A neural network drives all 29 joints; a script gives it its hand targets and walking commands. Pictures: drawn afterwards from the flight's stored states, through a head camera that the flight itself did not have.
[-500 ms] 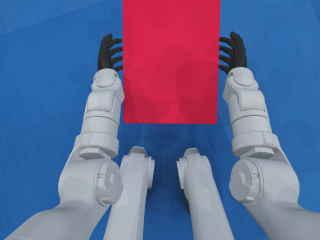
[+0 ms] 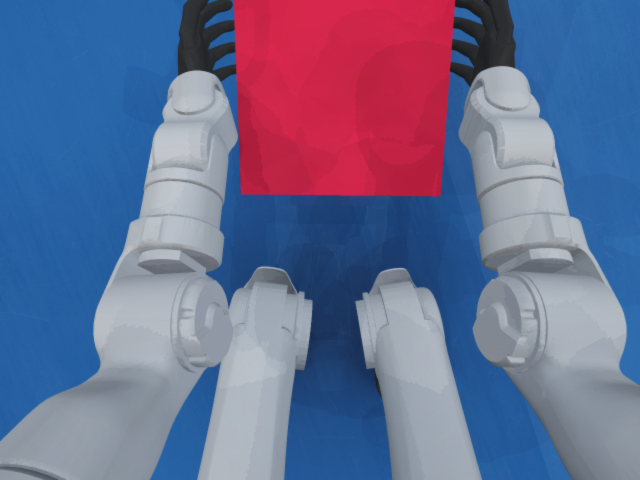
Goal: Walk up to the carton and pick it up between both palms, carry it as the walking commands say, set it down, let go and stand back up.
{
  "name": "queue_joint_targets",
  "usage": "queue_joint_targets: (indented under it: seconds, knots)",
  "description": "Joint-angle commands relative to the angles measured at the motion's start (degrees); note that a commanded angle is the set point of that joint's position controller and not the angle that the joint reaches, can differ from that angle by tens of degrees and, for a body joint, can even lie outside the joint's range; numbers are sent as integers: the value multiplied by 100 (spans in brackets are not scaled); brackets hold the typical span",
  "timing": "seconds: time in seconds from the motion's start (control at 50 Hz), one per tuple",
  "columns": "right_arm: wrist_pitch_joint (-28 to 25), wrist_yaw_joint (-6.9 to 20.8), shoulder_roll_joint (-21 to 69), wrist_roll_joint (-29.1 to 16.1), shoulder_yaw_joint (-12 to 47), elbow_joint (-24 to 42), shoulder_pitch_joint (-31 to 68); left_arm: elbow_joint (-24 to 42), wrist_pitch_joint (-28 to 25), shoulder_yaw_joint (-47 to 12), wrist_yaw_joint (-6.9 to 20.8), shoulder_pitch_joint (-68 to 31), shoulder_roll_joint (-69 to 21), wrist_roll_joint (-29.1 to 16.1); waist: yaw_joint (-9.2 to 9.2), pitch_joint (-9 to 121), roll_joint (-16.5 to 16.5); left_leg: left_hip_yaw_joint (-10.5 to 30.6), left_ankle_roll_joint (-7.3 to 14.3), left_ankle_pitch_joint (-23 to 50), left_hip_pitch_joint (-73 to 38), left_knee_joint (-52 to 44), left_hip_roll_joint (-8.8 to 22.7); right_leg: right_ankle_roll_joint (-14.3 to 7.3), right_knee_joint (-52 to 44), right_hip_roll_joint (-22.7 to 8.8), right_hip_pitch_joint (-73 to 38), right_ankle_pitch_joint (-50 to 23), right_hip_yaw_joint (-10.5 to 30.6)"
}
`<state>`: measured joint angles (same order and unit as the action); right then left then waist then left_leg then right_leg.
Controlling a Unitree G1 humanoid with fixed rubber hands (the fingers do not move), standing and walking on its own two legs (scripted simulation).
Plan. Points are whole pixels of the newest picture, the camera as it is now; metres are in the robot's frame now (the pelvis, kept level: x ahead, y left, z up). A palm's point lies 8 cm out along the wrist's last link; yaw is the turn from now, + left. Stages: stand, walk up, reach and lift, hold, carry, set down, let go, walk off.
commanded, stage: set down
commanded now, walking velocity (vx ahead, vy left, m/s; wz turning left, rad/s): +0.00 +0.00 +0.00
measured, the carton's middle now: (340, 67) +0.56 -0.01 -0.21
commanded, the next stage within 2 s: none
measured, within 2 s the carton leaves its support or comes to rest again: rests again in 1.24 s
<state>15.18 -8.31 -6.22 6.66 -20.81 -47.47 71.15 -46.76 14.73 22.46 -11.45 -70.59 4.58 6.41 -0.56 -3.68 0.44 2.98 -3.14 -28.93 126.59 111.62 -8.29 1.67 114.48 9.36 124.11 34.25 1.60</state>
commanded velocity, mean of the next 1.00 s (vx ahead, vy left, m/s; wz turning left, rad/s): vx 0.00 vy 0.00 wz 0.00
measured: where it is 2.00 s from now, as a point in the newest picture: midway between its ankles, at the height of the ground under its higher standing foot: (329, 359)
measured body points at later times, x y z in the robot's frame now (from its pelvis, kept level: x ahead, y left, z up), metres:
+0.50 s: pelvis +0.01 +0.00 -0.04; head +0.37 -0.01 +0.22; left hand +0.55 +0.14 -0.22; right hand +0.55 -0.16 -0.22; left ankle +0.12 +0.12 -0.40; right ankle +0.09 -0.11 -0.40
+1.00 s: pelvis +0.00 +0.00 -0.06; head +0.37 -0.01 +0.19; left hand +0.55 +0.14 -0.24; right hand +0.56 -0.16 -0.23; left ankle +0.12 +0.11 -0.40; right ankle +0.09 -0.10 -0.40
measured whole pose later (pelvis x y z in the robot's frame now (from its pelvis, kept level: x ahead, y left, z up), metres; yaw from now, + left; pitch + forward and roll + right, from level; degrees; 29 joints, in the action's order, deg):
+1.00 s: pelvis +0.00 +0.00 -0.06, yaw -1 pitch +34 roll +1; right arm 11.6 -6.8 -15.2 -1.7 -11.1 -61.5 84.4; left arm -57.9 10.8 16.5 -9.0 -80.4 12.1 -1.9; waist 0.2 -22.4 0.2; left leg 0.2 -1.8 -33.8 126.5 126.2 -5.8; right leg 0.5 128.8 8.2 124.6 38.3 -0.2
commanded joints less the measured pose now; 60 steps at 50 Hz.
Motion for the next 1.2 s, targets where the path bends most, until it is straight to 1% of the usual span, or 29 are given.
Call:
queue_joint_targets:
  seconds: [0.0,0.26,0.32,0.36,0.42,0.5,0.58,0.64,0.76,0.9,1.06,1.18]
  knots:
    - [-221,1649,5284,-754,2544,353,3755,370,-233,-2611,1644,-3973,-5243,-747,-42,6966,-15,-617,165,1795,-3984,-400,-115,-15,-942,-10,-3148,-2100,-348]
    - [-284,1675,4990,-1036,2669,271,4266,431,-298,-2738,1668,-4477,-4916,-1048,3,6793,-24,-658,174,1928,-3825,208,-48,-25,-369,-76,-2893,-2181,-373]
    - [-314,1673,4956,-1045,2695,155,4292,404,-344,-2673,1703,-4556,-4803,-1097,24,6389,-160,-627,196,1920,-3548,319,-52,-28,-255,-85,-2804,-2196,-358]
    - [-343,1682,4905,-1048,2676,123,4336,281,-384,-2588,1725,-4559,-4705,-1096,7,6043,-214,-596,220,1888,-3428,397,-40,-34,-203,-88,-2653,-2154,-343]
    - [-408,1708,4848,-1099,2672,62,4366,118,-446,-2476,1736,-4497,-4591,-1062,96,5636,-227,-575,248,1951,-3296,510,-23,-53,-98,-79,-2511,-2201,-300]
    - [-498,1690,4792,-1242,2747,52,4434,147,-535,-2517,1750,-4534,-4498,-1153,167,5558,-246,-569,272,2141,-3260,660,-4,-88,52,-69,-2649,-2450,-246]
    - [-581,1618,4799,-1433,2918,135,4498,366,-609,-2772,1737,-4672,-4508,-1386,158,5929,-222,-573,259,2421,-3410,780,1,-125,177,-61,-3059,-2863,-216]
    - [-609,1577,4782,-1496,2966,110,4488,417,-636,-2888,1733,-4723,-4492,-1503,131,5958,-204,-569,248,2449,-3408,831,1,-142,233,-58,-3192,-2950,-193]
    - [-607,1606,4664,-1441,2818,-121,4496,229,-634,-2775,1754,-4759,-4403,-1473,104,5398,-158,-534,263,2156,-3238,844,17,-174,266,-58,-2859,-2554,-186]
    - [-603,1719,4503,-1345,2567,-371,4642,-43,-626,-2457,1805,-4848,-4245,-1306,156,4669,-164,-493,328,1769,-3004,825,49,-223,299,-80,-2387,-2062,-186]
    - [-653,1759,4341,-1383,2522,-411,4779,-67,-676,-2398,1841,-4975,-4124,-1336,174,4476,-147,-459,368,1748,-3015,893,63,-260,388,-108,-2333,-2014,-165]
    - [-665,1804,4377,-1344,2472,-552,4622,-224,-690,-2270,1901,-4772,-4093,-1275,220,4157,-252,-426,402,1746,-2834,942,71,-267,427,-110,-2270,-2052,-126]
